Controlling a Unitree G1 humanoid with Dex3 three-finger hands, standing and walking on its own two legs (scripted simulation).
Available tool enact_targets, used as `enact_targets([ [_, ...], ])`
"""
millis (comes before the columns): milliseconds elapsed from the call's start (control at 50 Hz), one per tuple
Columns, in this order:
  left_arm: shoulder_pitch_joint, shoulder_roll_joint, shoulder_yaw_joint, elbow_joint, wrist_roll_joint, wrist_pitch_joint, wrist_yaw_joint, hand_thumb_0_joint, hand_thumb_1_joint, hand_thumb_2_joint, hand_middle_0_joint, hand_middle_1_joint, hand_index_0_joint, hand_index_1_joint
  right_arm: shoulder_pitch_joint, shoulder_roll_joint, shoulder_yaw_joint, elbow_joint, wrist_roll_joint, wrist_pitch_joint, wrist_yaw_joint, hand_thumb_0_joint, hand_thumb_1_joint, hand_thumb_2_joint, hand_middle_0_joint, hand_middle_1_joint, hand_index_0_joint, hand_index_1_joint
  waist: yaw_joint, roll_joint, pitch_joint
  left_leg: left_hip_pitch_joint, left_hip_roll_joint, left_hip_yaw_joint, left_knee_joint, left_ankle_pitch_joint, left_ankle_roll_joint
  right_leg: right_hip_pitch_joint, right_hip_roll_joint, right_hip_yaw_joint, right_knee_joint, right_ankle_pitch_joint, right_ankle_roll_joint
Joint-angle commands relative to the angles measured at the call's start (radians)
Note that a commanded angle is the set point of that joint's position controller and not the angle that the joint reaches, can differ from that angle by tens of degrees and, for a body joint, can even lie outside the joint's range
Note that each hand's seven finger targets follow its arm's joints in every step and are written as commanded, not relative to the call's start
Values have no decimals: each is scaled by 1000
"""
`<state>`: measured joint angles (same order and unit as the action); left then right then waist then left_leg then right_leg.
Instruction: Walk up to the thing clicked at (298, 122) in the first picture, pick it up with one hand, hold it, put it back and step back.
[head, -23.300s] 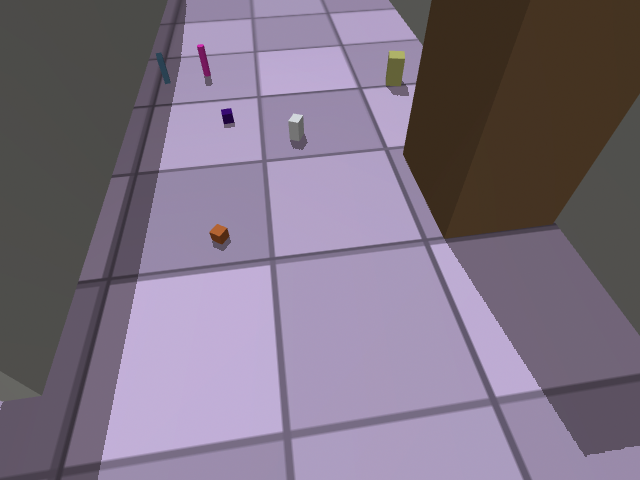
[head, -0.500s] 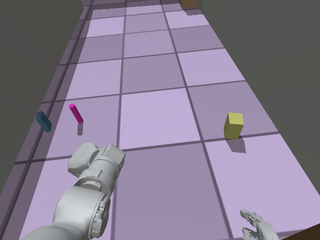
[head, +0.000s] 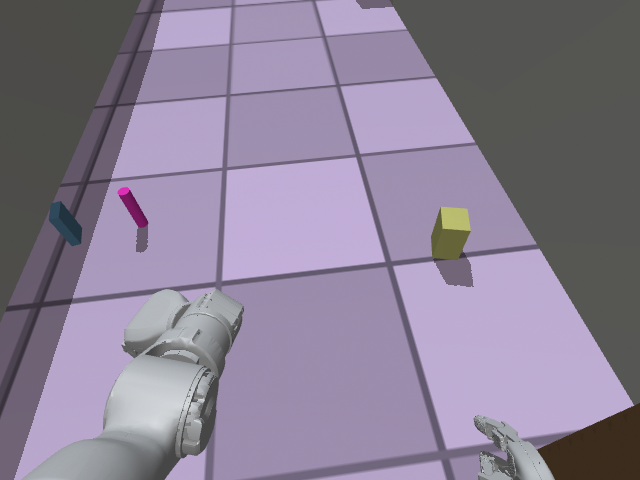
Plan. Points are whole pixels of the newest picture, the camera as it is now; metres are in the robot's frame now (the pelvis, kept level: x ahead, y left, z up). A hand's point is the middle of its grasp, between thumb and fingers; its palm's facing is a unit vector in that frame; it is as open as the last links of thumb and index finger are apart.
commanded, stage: crouch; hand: left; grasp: from above
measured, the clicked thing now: (190, 353) +0.32 +0.23 -0.11
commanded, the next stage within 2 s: lower in 1.92 s
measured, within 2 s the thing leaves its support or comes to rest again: neither
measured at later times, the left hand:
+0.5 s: hand (234, 390) +0.33 +0.20 -0.32, palm faces -0.17 -0.43 -0.89, open 8.7 cm
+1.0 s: hand (257, 385) +0.38 +0.18 -0.46, palm faces -0.15 -0.45 -0.88, open 8.8 cm
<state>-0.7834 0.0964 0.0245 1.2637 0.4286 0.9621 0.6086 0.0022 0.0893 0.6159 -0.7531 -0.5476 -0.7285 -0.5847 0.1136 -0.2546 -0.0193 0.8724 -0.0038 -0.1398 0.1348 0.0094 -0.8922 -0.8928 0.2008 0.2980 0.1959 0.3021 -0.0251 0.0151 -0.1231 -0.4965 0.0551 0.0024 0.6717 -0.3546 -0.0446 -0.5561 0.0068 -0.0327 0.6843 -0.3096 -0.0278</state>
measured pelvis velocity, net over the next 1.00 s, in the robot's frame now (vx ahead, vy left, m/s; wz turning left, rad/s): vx -0.08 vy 0.02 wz -0.01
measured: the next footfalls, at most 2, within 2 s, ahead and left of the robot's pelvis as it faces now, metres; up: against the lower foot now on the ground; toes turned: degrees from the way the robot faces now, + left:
none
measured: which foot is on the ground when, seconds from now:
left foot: down 0.00-1.00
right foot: down 0.00-1.00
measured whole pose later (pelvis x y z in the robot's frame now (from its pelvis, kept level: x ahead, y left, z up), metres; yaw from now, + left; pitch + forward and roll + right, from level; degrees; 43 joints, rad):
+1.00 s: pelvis -0.08 +0.02 -0.31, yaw +0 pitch +41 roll +0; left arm -1.19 0.30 0.31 1.57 0.49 0.57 0.82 -0.01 0.09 0.53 -0.90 -0.32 -0.86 -0.38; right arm 0.14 -0.27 -0.02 0.88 -0.17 -0.12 0.23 0.00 -0.91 -0.90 0.20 0.30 0.19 0.30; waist -0.23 0.06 -0.20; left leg -2.01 0.03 -0.05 2.04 -0.74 -0.04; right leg -2.08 -0.02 -0.02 1.99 -0.62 -0.02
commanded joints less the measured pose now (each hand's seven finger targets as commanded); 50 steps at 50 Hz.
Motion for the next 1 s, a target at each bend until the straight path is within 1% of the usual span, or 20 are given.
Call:
enact_targets([
  [0,-455,140,38,-29,28,-69,91,0,571,793,-991,-592,-967,-622,7,-128,-50,-52,-18,-55,4,0,-885,-897,200,300,201,300,-56,-86,-291,-138,-64,60,110,157,34,61,-4,72,30,241,22],
  [80,-482,157,71,17,99,-141,146,0,607,838,-1055,-589,-1015,-636,20,-124,-63,-34,-61,-66,31,0,-889,-900,200,300,201,300,-52,-24,-394,-330,-71,51,308,150,7,-90,-3,78,234,213,18],
  [140,-491,182,107,60,124,-184,200,0,732,778,-1132,-594,-1111,-620,32,-136,-69,-46,-76,-59,52,0,-891,-901,200,300,200,300,-47,2,-453,-450,-75,40,413,122,0,-201,0,77,331,162,10],
  [180,-502,173,132,74,111,-199,241,0,732,703,-1138,-534,-1121,-556,34,-145,-75,-60,-85,-52,57,0,-889,-900,200,300,200,300,-57,15,-499,-489,-77,32,458,105,-6,-262,13,65,375,120,3],
  [220,-512,140,146,57,68,-222,266,0,690,713,-1126,-509,-1098,-543,55,-152,-69,-60,-99,-46,59,0,-891,-901,200,300,200,300,-87,-13,-550,-536,-76,17,517,68,-3,-358,24,44,435,70,6],
  [240,-526,149,162,61,55,-232,276,0,679,692,-1122,-481,-1091,-518,57,-157,-71,-60,-100,-44,58,0,-889,-900,200,300,200,300,-87,-11,-583,-559,-77,14,548,62,-6,-386,31,36,462,62,5],
  [260,-561,160,173,50,31,-247,283,0,647,669,-1111,-447,-1075,-490,66,-166,-70,-64,-101,-43,57,0,-889,-899,200,299,200,299,-103,-22,-628,-575,-79,10,583,48,-4,-418,35,32,488,35,8],
  [280,-586,192,185,29,18,-265,289,0,621,694,-1112,-440,-1064,-495,68,-172,-65,-69,-104,-38,55,0,-890,-900,200,299,200,299,-107,-20,-656,-606,-80,11,619,35,-5,-446,37,32,511,18,11],
  [300,-600,205,193,36,23,-275,295,0,609,693,-1121,-400,-1061,-467,78,-182,-69,-65,-105,-33,49,0,-888,-899,199,299,199,299,-116,-18,-672,-617,-76,10,647,32,-8,-471,37,26,537,15,13],
  [320,-614,199,188,31,20,-289,297,0,590,700,-1124,-371,-1053,-449,83,-185,-70,-55,-108,-27,46,0,-887,-899,199,299,199,299,-123,1,-673,-635,-73,13,672,23,-14,-510,34,21,564,6,11],
  [420,-680,260,170,37,78,-364,296,0,598,732,-1105,-427,-1046,-493,125,-220,-72,-4,-123,-15,31,0,-890,-899,200,299,200,299,-167,76,-698,-749,-64,1,795,-83,-16,-733,26,1,693,-109,11],
  [460,-701,277,178,44,81,-382,303,0,603,716,-1110,-416,-1054,-479,139,-233,-71,12,-130,-14,31,0,-894,-901,200,300,200,300,-174,115,-714,-777,-57,-14,829,-103,-20,-807,16,-13,754,-120,7],
  [520,-720,265,183,77,79,-396,313,0,597,723,-1108,-412,-1049,-477,150,-232,-68,26,-141,-12,33,0,-894,-902,200,300,200,300,-190,137,-718,-828,-57,-21,876,-140,-23,-896,11,-27,816,-147,8],
  [560,-732,267,198,95,71,-400,312,0,587,689,-1099,-391,-1044,-452,166,-235,-67,24,-144,-13,37,0,-894,-902,200,300,200,300,-203,134,-746,-850,-59,-20,913,-126,-25,-912,10,-30,852,-133,9],
  [660,-782,255,199,117,60,-402,286,0,577,757,-1132,-399,-1053,-484,188,-233,-72,29,-155,-5,52,0,-897,-904,200,300,200,300,-221,155,-793,-913,-66,-4,1007,-120,-24,-962,6,-34,924,-115,8],
  [700,-799,307,216,125,73,-399,280,0,575,777,-1140,-408,-1056,-499,202,-231,-66,28,-151,3,56,0,-899,-905,200,300,200,300,-218,152,-824,-966,-71,7,1043,-111,-15,-951,2,-26,947,-96,12],
  [780,-781,322,229,150,83,-394,267,0,550,791,-1121,-407,-1034,-501,218,-227,-63,6,-155,13,77,0,-898,-904,200,300,200,300,-224,134,-832,-1038,-76,21,1112,-86,-7,-947,-3,-21,1000,-59,18],
  [860,-788,376,245,157,99,-396,265,0,553,768,-1140,-368,-1046,-469,224,-222,-56,4,-153,19,85,0,-900,-905,200,300,200,300,-223,142,-832,-1114,-77,24,1154,-88,4,-963,-7,-11,1041,-42,26],
  [900,-783,377,259,195,99,-399,262,0,548,765,-1126,-371,-1036,-468,229,-223,-56,-3,-162,17,95,0,-899,-904,200,300,200,300,-240,126,-798,-1138,-76,25,1184,-78,7,-981,-7,-16,1066,-30,26],
  [980,-816,378,265,193,89,-412,261,0,558,760,-1164,-329,-1060,-440,242,-228,-59,2,-164,16,100,0,-903,-906,200,300,200,300,-252,129,-795,-1197,-71,32,1222,-85,11,-982,-2,-7,1089,-8,36],
])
